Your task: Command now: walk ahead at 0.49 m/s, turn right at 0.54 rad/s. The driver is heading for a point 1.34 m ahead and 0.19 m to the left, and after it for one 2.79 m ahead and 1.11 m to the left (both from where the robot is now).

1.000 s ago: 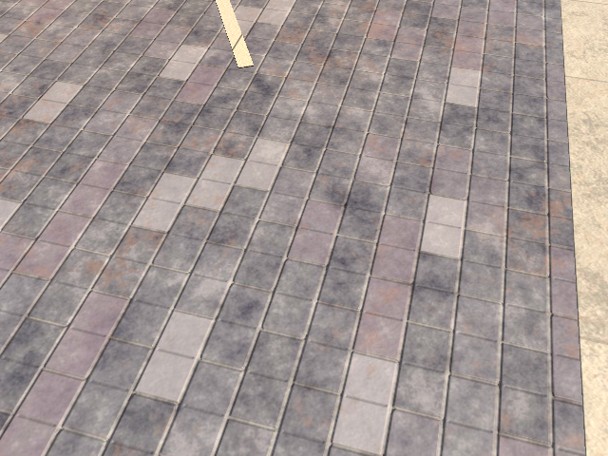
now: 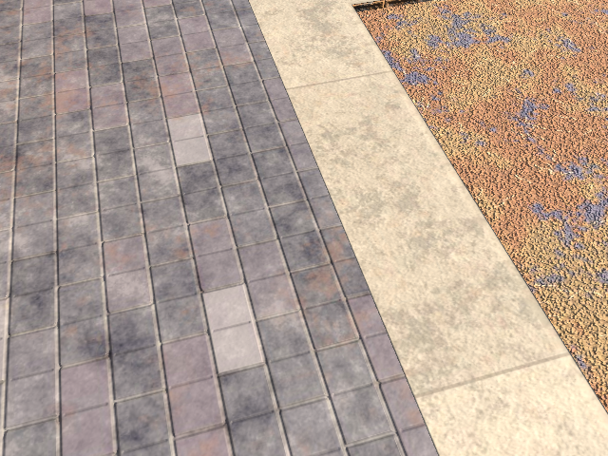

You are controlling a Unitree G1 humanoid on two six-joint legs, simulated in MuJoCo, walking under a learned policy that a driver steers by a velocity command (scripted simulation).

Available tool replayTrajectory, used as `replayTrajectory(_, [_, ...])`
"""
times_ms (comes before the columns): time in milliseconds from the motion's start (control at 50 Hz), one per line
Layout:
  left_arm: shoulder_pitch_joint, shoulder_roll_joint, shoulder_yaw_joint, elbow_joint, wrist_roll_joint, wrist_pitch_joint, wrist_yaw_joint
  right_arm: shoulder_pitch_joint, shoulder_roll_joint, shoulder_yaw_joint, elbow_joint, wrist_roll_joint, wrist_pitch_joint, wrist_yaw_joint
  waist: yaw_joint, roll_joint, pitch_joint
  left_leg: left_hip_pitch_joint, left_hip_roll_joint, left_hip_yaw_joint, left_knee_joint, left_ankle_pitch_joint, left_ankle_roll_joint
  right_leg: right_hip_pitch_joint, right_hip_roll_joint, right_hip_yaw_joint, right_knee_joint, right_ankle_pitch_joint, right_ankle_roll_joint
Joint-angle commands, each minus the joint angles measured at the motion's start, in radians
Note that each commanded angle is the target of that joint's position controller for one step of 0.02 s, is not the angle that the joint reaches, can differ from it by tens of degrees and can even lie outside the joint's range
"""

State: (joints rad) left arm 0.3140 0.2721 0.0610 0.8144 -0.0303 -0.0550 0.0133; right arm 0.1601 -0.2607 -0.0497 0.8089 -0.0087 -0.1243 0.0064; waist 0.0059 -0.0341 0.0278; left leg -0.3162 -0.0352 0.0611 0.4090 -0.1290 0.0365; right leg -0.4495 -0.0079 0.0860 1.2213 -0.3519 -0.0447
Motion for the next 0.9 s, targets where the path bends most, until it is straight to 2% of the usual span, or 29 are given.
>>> replayTrajectory(20, [0.033,0.027,0.012,-0.079,-0.003,0.003,-0.005,0.034,-0.081,-0.022,-0.020,0.000,-0.015,0.006,0.000,0.107,-0.044,0.153,0.279,-0.262,-0.259,0.020,0.170,-0.173,-0.117,0.031,-0.007,0.059,0.001])
replayTrajectory(60, [-0.010,0.012,0.004,-0.107,0.007,0.008,-0.002,0.063,-0.107,-0.031,0.007,0.006,-0.024,0.011,-0.001,0.084,-0.016,0.140,0.290,-0.217,-0.289,0.083,0.197,-0.215,-0.123,0.036,-0.085,0.092,0.005])
replayTrajectory(100, [-0.055,0.014,-0.001,-0.126,0.015,0.003,-0.005,0.085,-0.131,-0.038,0.025,0.006,-0.022,0.012,-0.005,0.068,-0.011,0.167,0.294,-0.175,-0.302,0.128,0.210,-0.253,-0.124,0.041,-0.189,0.169,0.012])
replayTrajectory(160, [-0.157,0.014,-0.012,-0.155,0.020,-0.016,-0.023,0.092,-0.151,-0.038,0.036,0.018,-0.007,0.009,-0.028,0.070,0.004,0.179,0.258,-0.084,-0.295,0.178,0.182,-0.224,-0.119,-0.021,-0.397,0.325,0.012])
replayTrajectory(200, [-0.235,0.010,-0.020,-0.175,0.017,-0.024,-0.036,0.127,-0.167,-0.037,0.048,0.027,0.002,0.008,-0.060,0.076,0.016,0.179,0.246,-0.052,-0.279,0.160,0.165,-0.176,-0.100,-0.073,-0.501,0.369,0.015])
replayTrajectory(260, [-0.314,0.029,-0.019,-0.216,0.007,-0.025,-0.048,0.190,-0.191,-0.039,0.079,0.037,0.020,0.010,-0.081,0.099,0.034,0.261,0.289,-0.069,-0.248,0.131,0.149,-0.168,-0.082,-0.091,-0.591,0.304,0.000])
replayTrajectory(300, [-0.315,0.052,-0.011,-0.230,0.008,-0.028,-0.054,0.196,-0.202,-0.040,0.091,0.043,0.036,0.007,-0.060,0.117,0.030,0.316,0.318,-0.075,-0.196,0.189,0.132,-0.133,-0.059,-0.108,-0.641,0.226,-0.028])
replayTrajectory(320, [-0.260,0.070,0.000,-0.220,0.012,-0.030,-0.054,0.179,-0.209,-0.040,0.091,0.045,0.043,0.005,-0.016,0.124,-0.001,0.318,0.311,-0.057,-0.124,0.312,0.115,-0.037,-0.031,-0.133,-0.682,0.224,-0.047])
replayTrajectory(340, [-0.135,0.107,0.023,-0.181,0.018,-0.030,-0.050,0.175,-0.199,-0.034,0.092,0.044,0.048,0.003,0.050,0.112,-0.075,0.293,0.269,-0.012,0.034,0.465,0.090,0.144,0.008,-0.160,-0.717,0.242,-0.071])
replayTrajectory(360, [0.044,0.171,0.054,-0.133,0.021,-0.027,-0.038,0.175,-0.164,-0.019,0.081,0.030,0.047,-0.002,0.125,0.075,-0.190,0.157,0.217,0.034,0.272,0.423,0.049,0.413,-0.042,-0.092,-0.695,0.266,-0.109])
replayTrajectory(380, [0.170,0.295,0.080,-0.118,0.039,-0.020,-0.026,0.238,-0.062,0.015,0.039,0.008,0.029,0.002,0.117,-0.164,-0.322,-0.239,0.076,0.067,0.687,0.009,-0.022,0.776,-0.314,0.357,-0.746,0.176,-0.250])
replayTrajectory(400, [0.196,0.256,0.066,-0.114,0.026,-0.023,-0.030,0.255,-0.072,0.017,0.054,0.019,0.002,0.007,0.111,-0.212,-0.426,-0.394,0.017,-0.106,0.876,-0.438,-0.019,0.834,-0.411,0.679,-0.906,0.126,-0.320])
replayTrajectory(420, [0.132,0.188,0.043,-0.118,0.027,-0.028,-0.035,0.186,-0.151,-0.008,0.035,0.052,-0.008,0.014,0.099,-0.138,-0.289,-0.491,0.080,-0.140,0.941,-0.387,-0.003,0.736,-0.375,0.543,-0.910,0.126,-0.270])
replayTrajectory(440, [0.055,0.146,0.030,-0.128,0.023,-0.030,-0.038,0.124,-0.148,-0.007,0.019,0.054,-0.009,0.012,0.072,-0.096,-0.192,-0.488,0.129,-0.117,0.906,-0.294,0.008,0.597,-0.327,0.382,-0.915,0.196,-0.233])
replayTrajectory(460, [-0.015,0.113,0.021,-0.135,0.024,-0.031,-0.043,0.097,-0.134,-0.008,0.019,0.037,-0.003,0.007,0.039,-0.037,-0.131,-0.445,0.163,-0.110,0.843,-0.219,0.005,0.466,-0.278,0.278,-0.944,0.258,-0.209])
replayTrajectory(480, [-0.058,0.082,0.013,-0.139,0.028,-0.036,-0.047,0.106,-0.129,-0.015,0.024,0.026,0.011,0.004,0.004,-0.047,-0.100,-0.381,0.190,-0.119,0.785,-0.166,0.002,0.373,-0.239,0.205,-0.981,0.304,-0.190])
replayTrajectory(500, [-0.078,0.074,0.013,-0.135,0.031,-0.042,-0.048,0.135,-0.108,-0.013,0.035,0.029,0.028,0.006,-0.021,-0.063,-0.094,-0.327,0.196,-0.120,0.767,-0.127,-0.004,0.320,-0.226,0.158,-1.017,0.318,-0.188])
replayTrajectory(520, [-0.077,0.079,0.017,-0.125,0.033,-0.053,-0.048,0.152,-0.087,-0.010,0.043,0.031,0.043,0.005,-0.032,-0.056,-0.090,-0.308,0.194,-0.117,0.757,-0.100,-0.012,0.294,-0.223,0.121,-1.043,0.357,-0.194])
replayTrajectory(560, [-0.057,0.091,0.024,-0.097,0.041,-0.067,-0.041,0.128,-0.078,-0.012,0.036,0.033,0.061,0.001,-0.036,-0.033,-0.054,-0.345,0.189,-0.136,0.710,-0.030,-0.023,0.283,-0.221,0.045,-1.076,0.416,-0.194])
replayTrajectory(620, [-0.006,0.098,0.028,-0.058,0.047,-0.067,-0.022,0.046,-0.069,-0.016,0.010,0.033,0.062,0.000,-0.007,-0.020,-0.012,-0.428,0.156,-0.187,0.570,0.103,-0.029,0.330,-0.222,-0.038,-1.093,0.436,-0.171])
replayTrajectory(720, [0.012,0.122,0.033,-0.023,0.039,-0.064,-0.004,-0.090,-0.044,-0.006,-0.041,0.025,0.056,0.024,0.040,-0.015,0.041,-0.416,0.126,-0.125,0.326,0.269,-0.014,0.388,-0.228,-0.154,-1.119,0.410,-0.130])
replayTrajectory(800, [0.061,0.133,0.039,0.018,0.027,-0.042,0.004,-0.181,-0.033,0.002,-0.103,0.026,0.053,0.050,0.075,-0.006,0.075,-0.466,0.119,-0.073,0.238,0.182,0.016,0.530,-0.270,-0.201,-1.059,0.479,-0.113])
replayTrajectory(840, [0.048,0.149,0.044,0.021,0.022,-0.026,0.008,-0.191,-0.041,-0.001,-0.132,0.028,0.052,0.064,0.060,-0.020,0.066,-0.439,0.098,-0.028,0.216,0.082,0.042,0.574,-0.282,-0.226,-0.989,0.638,-0.095])
replayTrajectory(860, [0.033,0.165,0.047,0.016,0.021,-0.018,0.012,-0.172,-0.054,-0.008,-0.140,0.029,0.054,0.068,0.041,-0.037,0.039,-0.377,0.068,0.009,0.214,0.029,0.060,0.579,-0.281,-0.244,-0.929,0.813,-0.083])
replayTrajectory(880, [0.022,0.182,0.051,0.010,0.020,-0.011,0.018,-0.125,-0.073,-0.019,-0.140,0.030,0.057,0.069,0.012,-0.063,-0.006,-0.289,0.029,0.045,0.223,-0.022,0.080,0.583,-0.276,-0.259,-0.842,1.001,-0.070])
replayTrajectory(900, [0.008,0.192,0.053,0.005,0.020,-0.001,0.023,-0.013,-0.109,-0.039,-0.120,0.033,0.059,0.066,-0.052,-0.070,-0.073,-0.139,-0.017,0.069,0.210,-0.040,0.106,0.558,-0.258,-0.278,-0.685,1.126,-0.052])
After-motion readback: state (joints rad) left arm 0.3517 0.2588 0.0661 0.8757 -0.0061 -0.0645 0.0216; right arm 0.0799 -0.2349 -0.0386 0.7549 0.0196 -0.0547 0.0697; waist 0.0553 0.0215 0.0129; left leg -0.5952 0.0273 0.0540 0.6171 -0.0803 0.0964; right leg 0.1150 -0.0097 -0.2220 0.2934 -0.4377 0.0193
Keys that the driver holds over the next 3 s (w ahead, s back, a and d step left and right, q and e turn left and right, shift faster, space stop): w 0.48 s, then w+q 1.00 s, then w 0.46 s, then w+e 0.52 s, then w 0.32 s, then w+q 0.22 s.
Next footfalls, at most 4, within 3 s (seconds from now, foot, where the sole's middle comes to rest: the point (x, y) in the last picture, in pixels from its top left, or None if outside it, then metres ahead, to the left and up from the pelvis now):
0.36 right None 0.34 -0.18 -0.77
0.92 left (297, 370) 0.66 0.05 -0.77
1.42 right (343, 258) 0.98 -0.07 -0.77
1.92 left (214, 230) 1.08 0.28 -0.77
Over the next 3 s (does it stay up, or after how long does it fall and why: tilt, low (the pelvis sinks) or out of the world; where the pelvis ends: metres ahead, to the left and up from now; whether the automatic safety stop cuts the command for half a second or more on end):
stays up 1.56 0.35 -0.02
